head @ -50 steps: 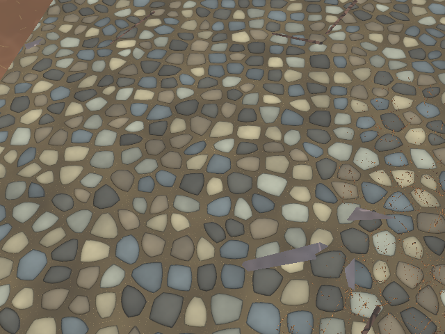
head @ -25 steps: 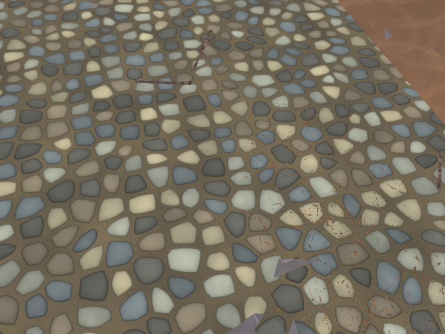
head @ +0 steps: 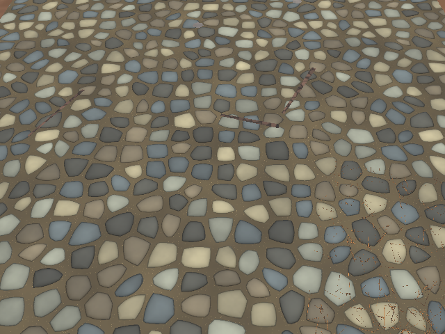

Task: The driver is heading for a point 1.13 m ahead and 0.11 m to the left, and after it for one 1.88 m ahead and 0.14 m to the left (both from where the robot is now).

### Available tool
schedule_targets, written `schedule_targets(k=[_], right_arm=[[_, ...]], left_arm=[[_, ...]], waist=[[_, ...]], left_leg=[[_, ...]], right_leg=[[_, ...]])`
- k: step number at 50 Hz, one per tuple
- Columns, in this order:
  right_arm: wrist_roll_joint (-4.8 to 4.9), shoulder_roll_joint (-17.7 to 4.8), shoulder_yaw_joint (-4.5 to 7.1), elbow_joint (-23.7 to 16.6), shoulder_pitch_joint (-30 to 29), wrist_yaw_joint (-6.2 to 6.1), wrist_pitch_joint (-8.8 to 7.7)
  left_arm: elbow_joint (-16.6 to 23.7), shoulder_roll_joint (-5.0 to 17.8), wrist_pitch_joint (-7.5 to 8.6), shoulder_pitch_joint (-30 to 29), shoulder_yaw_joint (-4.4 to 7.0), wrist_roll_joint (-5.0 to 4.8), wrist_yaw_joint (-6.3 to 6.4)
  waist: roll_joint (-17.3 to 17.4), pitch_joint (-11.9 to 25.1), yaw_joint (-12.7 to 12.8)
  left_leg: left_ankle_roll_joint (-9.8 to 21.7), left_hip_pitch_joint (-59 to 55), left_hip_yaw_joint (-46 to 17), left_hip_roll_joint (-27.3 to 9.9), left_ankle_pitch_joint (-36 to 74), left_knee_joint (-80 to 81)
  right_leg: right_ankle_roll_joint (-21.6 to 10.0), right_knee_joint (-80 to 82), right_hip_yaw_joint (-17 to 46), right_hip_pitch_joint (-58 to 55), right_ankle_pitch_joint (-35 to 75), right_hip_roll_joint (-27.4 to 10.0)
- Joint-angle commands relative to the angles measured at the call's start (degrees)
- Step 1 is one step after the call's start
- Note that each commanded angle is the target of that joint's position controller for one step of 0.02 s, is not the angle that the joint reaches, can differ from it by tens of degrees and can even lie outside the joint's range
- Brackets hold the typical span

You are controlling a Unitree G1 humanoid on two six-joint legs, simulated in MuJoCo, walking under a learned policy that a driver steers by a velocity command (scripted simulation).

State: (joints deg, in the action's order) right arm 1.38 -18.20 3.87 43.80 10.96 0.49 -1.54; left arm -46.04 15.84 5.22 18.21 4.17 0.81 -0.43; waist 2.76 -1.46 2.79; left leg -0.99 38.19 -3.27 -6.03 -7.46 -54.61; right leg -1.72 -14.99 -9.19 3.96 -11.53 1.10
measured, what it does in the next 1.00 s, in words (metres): walks ahead: left foot, then right foot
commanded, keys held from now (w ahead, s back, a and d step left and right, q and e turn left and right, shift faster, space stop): w+q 0.36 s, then w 0.04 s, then w+e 0.60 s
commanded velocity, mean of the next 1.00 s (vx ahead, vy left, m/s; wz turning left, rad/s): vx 0.50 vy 0.00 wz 0.09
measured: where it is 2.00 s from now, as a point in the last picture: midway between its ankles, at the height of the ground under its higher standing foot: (230, 166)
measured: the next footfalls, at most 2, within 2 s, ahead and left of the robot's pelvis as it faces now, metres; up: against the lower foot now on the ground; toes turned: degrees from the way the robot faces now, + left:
left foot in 0.22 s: +0.28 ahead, +0.16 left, +0.00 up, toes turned +11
right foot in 0.76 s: +0.63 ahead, +0.02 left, +0.00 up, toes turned +9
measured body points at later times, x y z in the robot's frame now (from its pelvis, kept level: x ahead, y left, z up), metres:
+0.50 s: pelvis +0.27 +0.08 +0.00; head +0.29 +0.11 +0.45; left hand +0.37 +0.39 -0.10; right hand +0.42 -0.17 -0.10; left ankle +0.24 +0.15 -0.75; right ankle +0.44 -0.07 -0.67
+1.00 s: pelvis +0.58 +0.08 +0.00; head +0.61 +0.08 +0.45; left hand +0.64 +0.36 -0.11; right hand +0.76 -0.17 -0.10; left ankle +0.62 +0.26 -0.68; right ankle +0.59 +0.01 -0.75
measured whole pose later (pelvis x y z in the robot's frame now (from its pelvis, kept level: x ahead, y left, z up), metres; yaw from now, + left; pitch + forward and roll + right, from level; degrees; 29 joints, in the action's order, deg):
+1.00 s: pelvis +0.58 +0.08 +0.00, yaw +2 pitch +1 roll +0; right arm -0.9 -17.1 2.2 40.2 9.1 0.2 -5.6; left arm -42.2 16.0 3.4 18.1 3.1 -0.6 -1.0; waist 1.3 -2.4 2.0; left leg -1.9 33.7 -4.6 -3.9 -16.6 -56.4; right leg -6.0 -20.4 4.1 12.6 -8.7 7.2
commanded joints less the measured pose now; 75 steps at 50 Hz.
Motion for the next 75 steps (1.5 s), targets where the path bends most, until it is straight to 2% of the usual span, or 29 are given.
schedule_targets(k=[1, 8, 11, 12, 13, 14, 15, 16, 18, 26, 33, 36, 38, 39, 40, 41, 42, 44, 48, 54, 59, 62, 63, 64, 65, 66, 67, 69, 75], right_arm=[[-0.15, -0.3, -0.44, -3.8, -1.8, 1.15, -0.48], [-0.31, -2.3, 0.10, -8.9, -9.5, 2.96, -0.08], [0.02, -8.7, 4.01, -4.8, 8.5, 2.06, 0.56], [0.37, -15.0, 5.99, -3.4, 15.0, 0.72, 1.16], [0.37, -17.8, 5.68, -5.8, 11.3, 0.95, 0.31], [0.06, -12.3, 3.99, -6.5, 11.2, 1.57, -0.67], [-0.32, -9.8, 3.26, -6.0, 10.0, 1.62, -1.45], [-0.30, -8.5, 2.83, -6.1, 6.6, 1.57, -1.81], [-1.20, -5.7, 1.84, -7.8, 1.7, 1.00, -1.95], [-1.34, -6.2, 1.31, -4.3, 5.1, -0.63, -2.94], [-1.32, -7.5, 1.70, 0.4, 9.0, -0.64, -2.46], [-1.23, -8.7, 2.15, 0.5, 7.3, -1.30, -1.58], [-1.33, -8.8, 1.91, -0.4, 5.6, -2.02, -0.64], [-2.49, -6.8, 0.91, -1.8, 6.9, -2.56, -0.83], [-3.06, -0.2, -1.09, -3.0, 13.8, -1.35, -2.30], [-1.55, -5.0, -0.54, -2.6, 9.2, -0.36, -4.14], [0.28, -7.0, -0.07, -4.8, 3.4, 0.33, -5.43], [-1.44, -6.5, -0.01, -5.8, -1.2, -0.04, -6.42], [-2.41, -4.6, 0.00, -6.1, 1.6, -0.44, -4.56], [-1.98, -1.7, -1.16, -8.9, -10.0, -0.27, -4.64], [-0.98, -4.5, 0.00, -9.7, -12.0, 0.57, -5.65], [-1.88, -6.9, 1.48, -7.1, -1.9, 0.29, -6.48], [-2.63, -9.6, 2.17, -6.4, 6.3, -0.08, -6.53], [-2.47, -14.3, 3.68, -3.2, 11.8, 0.35, -5.60], [-0.72, -9.0, 2.62, -3.4, 11.8, 0.84, -5.43], [-0.66, -6.0, 1.74, -3.8, 9.0, 0.73, -5.27], [-1.44, -5.3, 1.24, -4.2, 6.0, 0.72, -4.93], [-2.15, -3.5, 0.44, -3.7, 3.8, 0.59, -4.79], [-0.87, -6.4, 1.07, -1.2, 5.6, 0.20, -4.63]], left_arm=[[3.8, 8.5, 1.03, -5.1, 1.99, -0.25, 0.69], [0.8, 12.3, -1.38, -1.4, 3.43, -2.25, 1.04], [1.3, 12.3, -2.58, -2.4, 3.12, -2.63, 1.55], [3.2, 8.1, -2.13, -0.3, 1.62, -0.65, 1.65], [5.8, 3.2, -0.29, 1.3, -0.30, -0.16, 1.14], [6.6, 8.7, 1.47, -4.8, 0.77, -2.19, 0.35], [7.7, 9.2, 2.44, -8.0, 0.80, -3.49, 0.02], [7.2, 8.4, 2.87, -8.1, 0.68, -2.44, 0.48], [6.2, 9.1, 1.99, -6.5, 1.35, -0.57, 0.76], [6.4, 4.3, 0.08, -13.1, -0.56, -1.15, -0.29], [9.2, 4.8, 0.55, -19.9, -1.00, -2.17, -2.64], [9.2, 6.1, 0.40, -15.8, -0.39, -1.81, -3.34], [6.2, 10.1, -0.05, -3.3, 1.91, -1.44, -2.71], [5.3, 14.2, -0.47, 5.2, 3.05, -1.44, -2.03], [5.0, 17.0, -0.19, 6.3, 3.48, -1.97, -2.34], [5.1, 11.2, -0.31, 7.4, 2.11, -2.58, -2.17], [5.8, 9.9, -0.45, 4.4, 1.72, -2.09, -1.73], [7.4, 8.9, -0.70, -1.2, 1.31, -1.44, -1.32], [8.7, 8.6, -0.86, -3.3, 1.07, -1.40, -0.36], [7.0, 10.7, -2.07, 0.9, 1.88, -2.10, 1.31], [5.8, 9.9, -3.09, 3.3, 1.89, -2.35, 1.71], [5.8, 7.1, -3.22, 2.6, 1.01, -1.58, 1.40], [6.7, 4.4, -3.06, 3.1, -0.15, -0.64, 1.24], [7.0, 1.0, -2.43, 12.2, -1.22, -2.35, 1.04], [5.9, 6.4, -2.14, 10.8, -0.52, -2.88, 1.23], [6.8, 9.4, -2.07, 3.4, 0.36, -2.73, 1.18], [7.9, 9.0, -1.99, -0.9, 0.28, -2.09, 1.30], [8.8, 7.5, -1.49, -3.2, 0.30, -1.25, 0.79], [10.4, 2.9, -1.28, -8.3, -1.36, -0.87, 0.06]], waist=[[-5.5, -2.2, -1.3], [-5.7, -3.2, -0.4], [-5.3, 7.9, -10.5], [4.9, 12.6, -11.2], [13.3, 19.9, -5.9], [4.9, 18.9, -9.8], [3.3, 11.8, -9.0], [-1.4, 7.3, -6.2], [0.5, 4.7, -2.7], [1.1, 0.7, -5.6], [-0.2, -3.5, -8.2], [1.5, -0.1, -5.3], [0.7, 8.3, 1.7], [-5.9, 15.0, 4.2], [-20.0, 20.3, -0.9], [-13.5, 20.7, 3.0], [-10.4, 12.8, 3.5], [-1.4, 5.0, 0.4], [-5.0, 3.1, -3.4], [-6.7, 1.3, 0.8], [-8.5, 1.7, 0.6], [-9.0, 6.7, -4.5], [-3.6, 14.5, -7.8], [15.8, 20.3, -4.5], [10.3, 16.4, -6.3], [4.4, 8.4, -7.7], [0.5, 4.6, -6.9], [1.7, 1.2, -4.6], [1.9, 0.5, -4.8]], left_leg=[[0.4, -1.2, 0.1, -1.3, 8.5, 8.4], [5.2, -3.0, 6.2, 2.2, 0.2, 18.0], [10.2, -30.3, 9.5, 9.8, -1.1, 21.8], [15.5, -47.9, -9.4, -0.9, -2.6, 24.1], [25.5, -59.2, -42.0, -12.2, -14.7, 34.7], [22.9, -58.3, -41.3, -12.6, -16.7, 39.2], [20.7, -52.1, -33.2, -10.9, -13.4, 39.0], [18.7, -43.8, -26.7, -8.2, -7.4, 38.7], [17.3, -33.5, -19.9, -4.9, 2.8, 40.3], [13.6, -28.4, -4.2, -1.2, 11.2, 44.9], [12.2, -41.7, -1.6, -7.4, 12.2, 43.6], [10.0, -45.5, 1.2, -7.7, 33.5, 36.0], [7.2, -41.9, 5.5, -4.1, 47.9, 17.9], [4.8, -28.9, 7.3, -1.5, 30.6, 0.2], [0.9, -4.1, 3.6, 11.3, -20.6, -18.4], [1.7, 2.8, -4.4, 9.1, -23.8, -23.2], [2.5, 6.4, -4.2, 6.4, -18.9, -22.2], [2.2, 3.2, -2.8, 2.7, -12.7, -13.4], [-1.2, -2.6, -1.4, 1.3, -10.3, -3.5], [-3.7, -10.3, 0.6, 5.6, 11.8, 19.9], [-1.5, -12.3, -2.2, 6.3, 8.6, 27.1], [3.4, -27.0, -1.0, 4.5, 6.0, 30.1], [7.2, -41.0, -10.2, -4.3, 3.8, 28.6], [17.4, -58.2, -36.1, -15.5, -8.2, 33.2], [16.8, -56.5, -42.8, -16.2, -22.7, 37.4], [14.3, -49.4, -34.6, -13.6, -22.4, 38.4], [13.0, -43.1, -27.9, -11.1, -15.9, 39.1], [12.7, -35.3, -19.9, -7.5, -4.4, 41.3], [14.3, -31.4, -10.1, -5.9, 7.1, 45.9]], right_leg=[[-8.4, 8.7, 4.2, 2.5, 14.0, -15.6], [-5.5, 0.9, -1.3, -8.6, 28.7, -18.4], [-1.6, -26.5, -5.1, -1.7, 44.4, -14.4], [1.9, -46.7, -5.7, 16.8, 18.0, -10.0], [4.4, -62.7, 5.9, 35.1, -22.3, 1.6], [3.0, -64.9, 14.6, 41.0, -20.5, -1.4], [1.5, -62.3, 13.8, 43.0, -15.8, -3.6], [1.1, -56.8, 13.8, 40.4, -11.5, -6.1], [1.8, -50.2, 14.3, 33.0, -6.7, -8.4], [4.4, -26.1, 10.5, 30.5, 17.4, -7.7], [0.0, -16.6, 10.7, 36.2, 15.0, -5.2], [-2.8, -16.1, 7.8, 30.1, 7.2, -1.9], [-5.8, -14.5, 5.2, 11.9, 8.0, 2.3], [-9.7, -15.1, 19.4, -5.1, 10.9, -7.1], [-20.6, -8.8, 50.2, -24.0, -0.9, -19.1], [-19.1, -3.6, 54.1, -26.4, -9.4, -18.8], [-16.9, -2.3, 46.6, -20.2, -7.9, -17.4], [-15.2, -0.6, 37.4, -5.9, 3.9, -13.7], [-15.8, 2.5, 30.4, 4.9, 15.4, -10.4], [-10.9, 1.6, 24.3, 12.5, 11.9, -4.9], [-9.1, -4.9, 31.7, 4.1, 7.6, -8.3], [-6.3, -16.1, 30.0, 3.5, 16.2, -5.9], [-4.4, -31.0, 25.8, 9.8, 8.1, -2.4], [-0.3, -49.1, 18.8, 30.0, -18.2, 5.8], [0.0, -55.9, 20.8, 37.8, -21.0, 2.2], [0.0, -57.3, 20.5, 39.8, -15.8, 0.3], [0.1, -56.1, 18.1, 38.7, -12.1, -1.6], [0.4, -50.4, 16.7, 35.8, -7.5, -4.8], [2.3, -33.3, 12.5, 33.8, 1.0, -6.8]])
Velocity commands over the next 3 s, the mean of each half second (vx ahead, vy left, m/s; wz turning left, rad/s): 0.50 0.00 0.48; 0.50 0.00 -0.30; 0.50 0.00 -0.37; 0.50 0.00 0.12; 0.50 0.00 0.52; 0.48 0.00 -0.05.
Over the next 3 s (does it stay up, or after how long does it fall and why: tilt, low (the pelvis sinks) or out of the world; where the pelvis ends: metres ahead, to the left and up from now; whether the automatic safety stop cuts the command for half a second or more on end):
stays up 1.69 0.10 0.00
